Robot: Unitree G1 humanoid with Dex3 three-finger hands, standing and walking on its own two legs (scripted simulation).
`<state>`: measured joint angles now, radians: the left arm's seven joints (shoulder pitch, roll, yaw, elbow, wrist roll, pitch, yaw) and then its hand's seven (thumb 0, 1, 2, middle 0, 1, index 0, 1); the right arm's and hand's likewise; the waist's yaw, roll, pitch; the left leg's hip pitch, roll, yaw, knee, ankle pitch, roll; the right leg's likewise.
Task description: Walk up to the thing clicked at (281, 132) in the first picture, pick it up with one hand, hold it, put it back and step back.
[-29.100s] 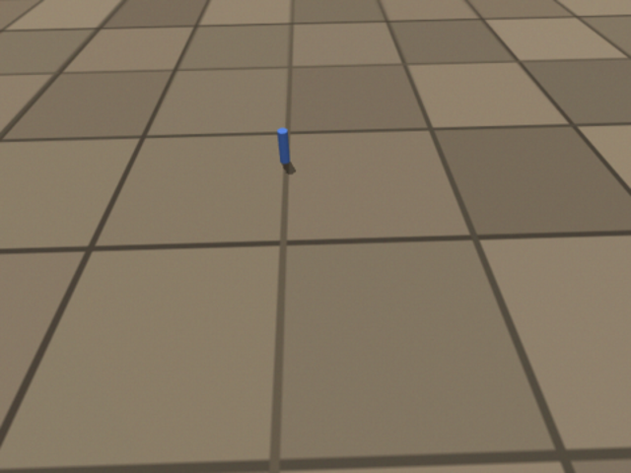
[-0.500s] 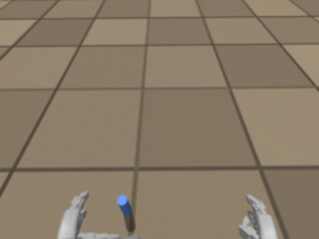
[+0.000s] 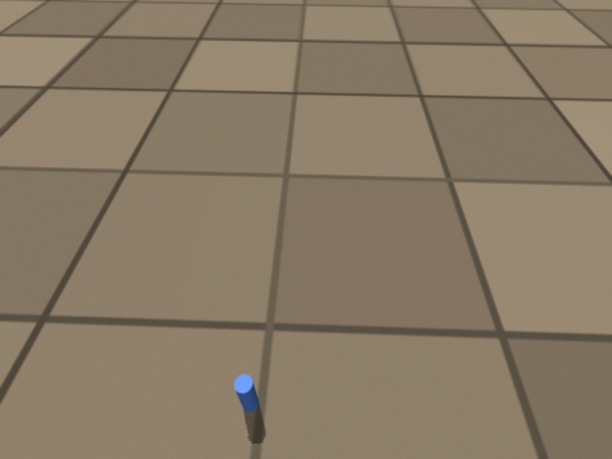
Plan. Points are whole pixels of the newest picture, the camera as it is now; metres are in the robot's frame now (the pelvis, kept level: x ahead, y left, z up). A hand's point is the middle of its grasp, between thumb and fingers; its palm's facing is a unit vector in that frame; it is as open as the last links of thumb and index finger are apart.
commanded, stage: stand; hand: left
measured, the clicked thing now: (247, 394) +0.39 +0.21 -0.67
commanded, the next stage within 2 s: step back in 1.78 s
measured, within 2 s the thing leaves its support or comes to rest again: neither
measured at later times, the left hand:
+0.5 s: hand out of the picture +0.03 +0.25 -0.15, palm faces -0.01 -0.93 -0.36, open 7.3 cm
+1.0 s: hand out of the picture +0.07 +0.24 -0.14, palm faces -0.03 -0.94 -0.34, open 7.3 cm
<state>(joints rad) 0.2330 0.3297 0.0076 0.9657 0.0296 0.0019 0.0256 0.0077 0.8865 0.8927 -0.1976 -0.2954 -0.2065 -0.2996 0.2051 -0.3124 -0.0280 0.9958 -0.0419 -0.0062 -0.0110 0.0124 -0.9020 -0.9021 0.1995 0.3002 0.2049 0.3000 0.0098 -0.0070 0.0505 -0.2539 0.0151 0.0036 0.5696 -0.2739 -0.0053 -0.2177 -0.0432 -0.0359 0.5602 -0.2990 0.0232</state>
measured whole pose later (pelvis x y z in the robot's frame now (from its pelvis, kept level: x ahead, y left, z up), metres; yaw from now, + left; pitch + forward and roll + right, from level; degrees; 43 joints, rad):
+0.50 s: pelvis -0.01 +0.00 +0.01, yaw +0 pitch -4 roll +0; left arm 0.16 0.33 0.00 1.16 0.03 -0.01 0.02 0.01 0.91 0.90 -0.20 -0.30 -0.21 -0.30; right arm 0.14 -0.33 -0.02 1.14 -0.02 0.00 0.00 0.01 -0.90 -0.90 0.20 0.30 0.21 0.30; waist 0.01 0.02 0.05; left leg -0.16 0.01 0.00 0.38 -0.16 -0.01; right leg -0.13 -0.04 -0.04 0.38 -0.19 0.03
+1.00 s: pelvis +0.01 +0.00 +0.02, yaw +0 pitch -3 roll +0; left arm 0.11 0.32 0.00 1.17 0.02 -0.01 0.01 0.00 0.91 0.90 -0.20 -0.30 -0.21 -0.30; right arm 0.11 -0.33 0.00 1.15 -0.02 -0.01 -0.01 0.01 -0.90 -0.90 0.20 0.30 0.21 0.30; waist 0.00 0.01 0.06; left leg -0.13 0.02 0.01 0.34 -0.16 -0.02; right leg -0.10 -0.03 -0.04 0.34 -0.19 0.02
